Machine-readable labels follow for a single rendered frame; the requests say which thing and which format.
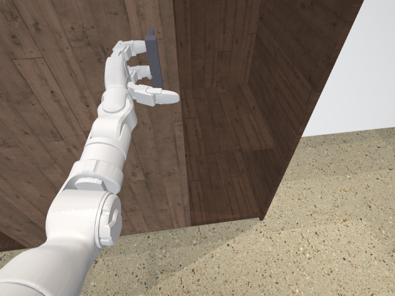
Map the handle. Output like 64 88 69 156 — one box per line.
144 28 164 90

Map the left robot forearm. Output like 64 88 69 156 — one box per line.
46 88 137 237

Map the robot left upper arm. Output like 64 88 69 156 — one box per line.
0 189 122 296

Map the robot left hand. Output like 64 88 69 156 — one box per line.
104 40 180 107

